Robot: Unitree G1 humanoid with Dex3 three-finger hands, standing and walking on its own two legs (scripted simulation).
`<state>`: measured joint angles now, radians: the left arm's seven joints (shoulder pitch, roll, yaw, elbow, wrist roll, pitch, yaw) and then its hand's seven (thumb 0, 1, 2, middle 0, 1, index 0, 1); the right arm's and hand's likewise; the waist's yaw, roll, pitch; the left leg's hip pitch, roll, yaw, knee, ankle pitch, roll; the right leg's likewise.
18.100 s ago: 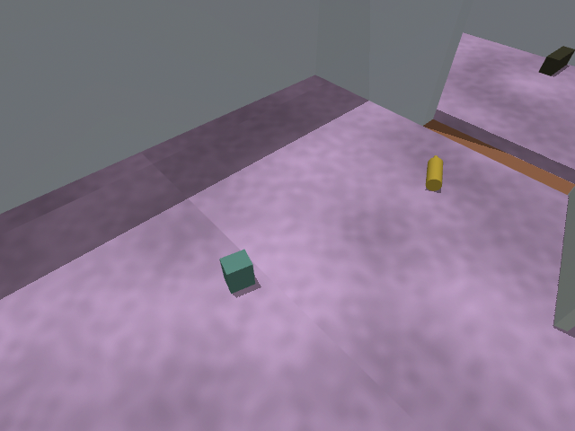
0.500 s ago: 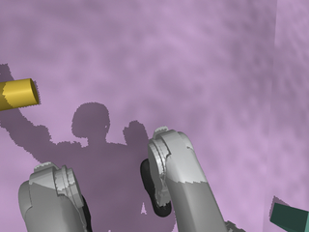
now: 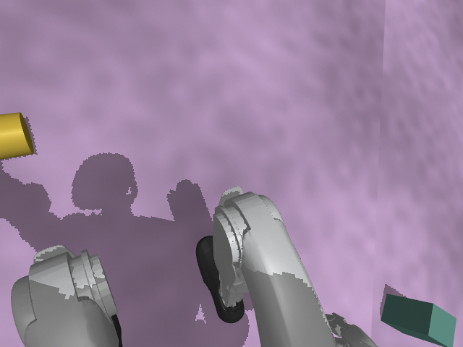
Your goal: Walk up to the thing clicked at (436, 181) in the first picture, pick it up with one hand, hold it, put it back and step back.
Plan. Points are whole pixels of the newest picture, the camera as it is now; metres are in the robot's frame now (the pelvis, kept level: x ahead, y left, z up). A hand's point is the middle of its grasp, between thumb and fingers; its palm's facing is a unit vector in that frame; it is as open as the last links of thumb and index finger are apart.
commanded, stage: rest palm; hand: left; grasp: from above
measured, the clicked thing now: out of the picture +0.51 +0.33 -0.28
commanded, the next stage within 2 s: close in 0.98 s
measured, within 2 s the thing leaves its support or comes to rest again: neither
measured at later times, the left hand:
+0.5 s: hand out of the picture +0.50 +0.30 -0.24, palm faces -0.46 -0.09 -0.88, open 14.2 cm
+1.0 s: hand out of the picture +0.50 +0.29 -0.26, palm faces -0.45 -0.09 -0.89, open 13.9 cm
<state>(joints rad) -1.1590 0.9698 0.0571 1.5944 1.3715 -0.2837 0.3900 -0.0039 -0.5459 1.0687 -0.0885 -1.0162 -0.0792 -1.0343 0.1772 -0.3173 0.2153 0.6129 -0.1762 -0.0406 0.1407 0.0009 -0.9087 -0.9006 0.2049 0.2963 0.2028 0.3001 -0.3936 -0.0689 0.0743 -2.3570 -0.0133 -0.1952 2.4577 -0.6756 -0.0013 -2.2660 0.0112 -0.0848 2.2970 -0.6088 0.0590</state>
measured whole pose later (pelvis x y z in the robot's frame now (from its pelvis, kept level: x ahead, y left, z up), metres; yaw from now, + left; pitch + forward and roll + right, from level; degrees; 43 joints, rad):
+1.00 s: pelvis +0.00 +0.01 -0.01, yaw -3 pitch +29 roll -15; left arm -1.13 1.07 0.09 1.67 1.36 -0.25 0.51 0.00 -0.52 1.10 -0.10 -1.01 -0.08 -1.04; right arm 0.16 -0.34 0.30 0.59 -0.23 -0.15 0.19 0.00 -0.91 -0.91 0.21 0.30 0.20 0.30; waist -0.44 -0.14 0.16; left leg -2.36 0.00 -0.26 2.54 -0.72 0.00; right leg -2.26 0.04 -0.13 2.33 -0.61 0.07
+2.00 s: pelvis +0.00 +0.01 -0.01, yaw -4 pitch +28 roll -16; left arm -1.12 1.09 0.09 1.68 1.36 -0.26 0.54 0.00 -0.11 0.88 -0.35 -0.95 -0.36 -0.93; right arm 0.14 -0.34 0.33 0.59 -0.24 -0.17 0.20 0.00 -0.90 -0.90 0.20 0.30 0.20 0.30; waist -0.44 -0.15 0.18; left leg -2.35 0.00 -0.27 2.54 -0.71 0.00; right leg -2.25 0.04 -0.14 2.32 -0.60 0.07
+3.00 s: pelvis +0.00 +0.01 -0.01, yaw -4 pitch +29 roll -16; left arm -1.09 1.09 0.14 1.59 1.34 -0.24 0.47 0.00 -0.08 0.64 -0.55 -0.72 -0.57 -0.70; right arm 0.16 -0.35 0.32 0.57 -0.23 -0.15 0.19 0.00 -0.92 -0.90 0.21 0.30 0.20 0.30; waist -0.43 -0.13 0.19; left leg -2.36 0.00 -0.27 2.53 -0.71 0.00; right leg -2.25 0.04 -0.14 2.31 -0.60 0.07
